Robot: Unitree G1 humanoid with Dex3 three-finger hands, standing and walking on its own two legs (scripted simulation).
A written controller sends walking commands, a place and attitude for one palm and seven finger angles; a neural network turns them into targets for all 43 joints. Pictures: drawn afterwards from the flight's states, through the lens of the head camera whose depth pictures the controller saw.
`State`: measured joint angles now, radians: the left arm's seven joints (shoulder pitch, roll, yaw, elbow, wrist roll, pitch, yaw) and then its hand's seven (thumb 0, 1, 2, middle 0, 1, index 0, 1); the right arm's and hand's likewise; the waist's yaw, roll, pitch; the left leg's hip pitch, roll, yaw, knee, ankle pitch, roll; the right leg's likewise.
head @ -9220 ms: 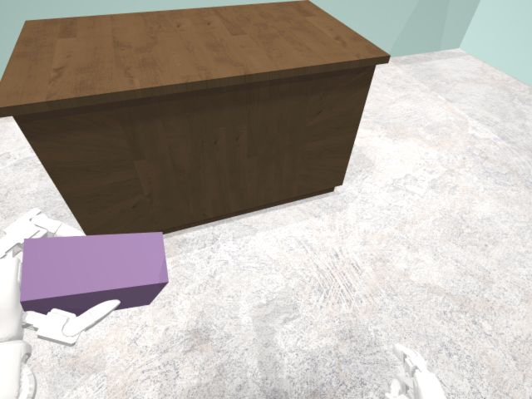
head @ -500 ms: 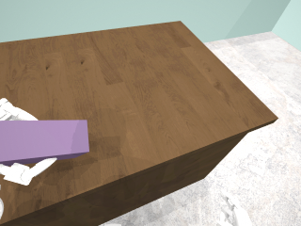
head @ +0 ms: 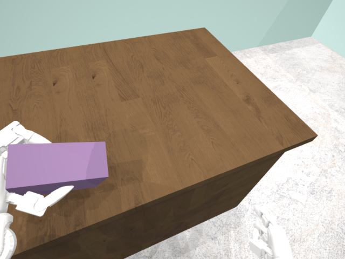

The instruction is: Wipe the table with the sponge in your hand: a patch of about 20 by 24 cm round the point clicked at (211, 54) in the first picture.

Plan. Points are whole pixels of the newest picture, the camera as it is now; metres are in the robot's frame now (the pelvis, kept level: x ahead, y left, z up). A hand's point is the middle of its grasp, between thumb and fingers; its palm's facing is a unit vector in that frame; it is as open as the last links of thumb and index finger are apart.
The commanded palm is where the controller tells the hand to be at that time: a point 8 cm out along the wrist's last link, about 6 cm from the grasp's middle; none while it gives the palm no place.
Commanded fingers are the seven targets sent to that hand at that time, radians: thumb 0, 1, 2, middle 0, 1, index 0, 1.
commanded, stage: shuffle to correct the standing spot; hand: left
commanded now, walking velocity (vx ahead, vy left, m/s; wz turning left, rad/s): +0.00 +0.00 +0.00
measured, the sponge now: (74, 168) +0.24 +0.20 +0.14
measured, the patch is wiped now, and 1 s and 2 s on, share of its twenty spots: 0.00 0.00 0.00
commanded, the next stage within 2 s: none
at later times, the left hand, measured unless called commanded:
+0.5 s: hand (67, 162) +0.24 +0.20 +0.16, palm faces +0.33 -0.87 -0.36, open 9.9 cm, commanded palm +0.17 +0.25 +0.18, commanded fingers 0.00 0.10 1.30 -1.20 -1.60 -1.20 -1.60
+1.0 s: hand (78, 163) +0.24 +0.19 +0.16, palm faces +0.30 -0.87 -0.39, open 9.9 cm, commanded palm +0.18 +0.23 +0.18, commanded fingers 0.00 0.10 1.30 -1.20 -1.60 -1.20 -1.60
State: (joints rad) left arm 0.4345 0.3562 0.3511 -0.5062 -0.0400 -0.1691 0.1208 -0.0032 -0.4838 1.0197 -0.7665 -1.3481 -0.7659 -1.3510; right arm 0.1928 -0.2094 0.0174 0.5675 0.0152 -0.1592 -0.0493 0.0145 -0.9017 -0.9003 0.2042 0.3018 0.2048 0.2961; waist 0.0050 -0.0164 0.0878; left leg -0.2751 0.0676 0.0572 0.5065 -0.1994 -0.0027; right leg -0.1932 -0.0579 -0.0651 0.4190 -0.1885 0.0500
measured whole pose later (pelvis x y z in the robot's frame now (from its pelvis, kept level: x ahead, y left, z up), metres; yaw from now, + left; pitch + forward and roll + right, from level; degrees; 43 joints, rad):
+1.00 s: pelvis +0.02 -0.05 -0.01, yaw +0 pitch -1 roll -2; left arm 0.50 0.39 0.37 -0.58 -0.11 -0.11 0.11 0.00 -0.48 1.02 -0.77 -1.35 -0.76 -1.35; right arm 0.20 -0.20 0.00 0.56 0.03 -0.08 -0.03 0.02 -0.90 -0.90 0.20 0.30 0.20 0.30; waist -0.02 0.01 0.10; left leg -0.31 0.15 0.02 0.58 -0.26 -0.07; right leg -0.23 0.02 -0.10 0.52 -0.27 -0.02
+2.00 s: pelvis +0.02 -0.06 -0.01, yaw +1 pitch -1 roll -2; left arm 0.51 0.40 0.36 -0.59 -0.12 -0.10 0.11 0.00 -0.49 1.03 -0.76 -1.35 -0.76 -1.35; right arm 0.19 -0.20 0.01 0.55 0.03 -0.06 -0.03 0.01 -0.90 -0.90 0.20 0.30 0.20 0.30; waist -0.01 0.03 0.09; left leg -0.30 0.15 0.00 0.56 -0.25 -0.08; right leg -0.23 0.02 -0.12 0.52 -0.28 -0.03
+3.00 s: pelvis +0.02 -0.06 -0.01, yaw +1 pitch -1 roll -2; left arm 0.51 0.39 0.35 -0.58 -0.13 -0.08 0.12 0.00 -0.49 1.03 -0.76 -1.35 -0.76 -1.36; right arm 0.18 -0.21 0.01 0.55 0.03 -0.05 -0.03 0.01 -0.90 -0.90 0.20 0.30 0.20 0.30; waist -0.01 0.03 0.08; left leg -0.30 0.15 -0.01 0.56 -0.24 -0.08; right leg -0.22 0.02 -0.12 0.51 -0.28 -0.03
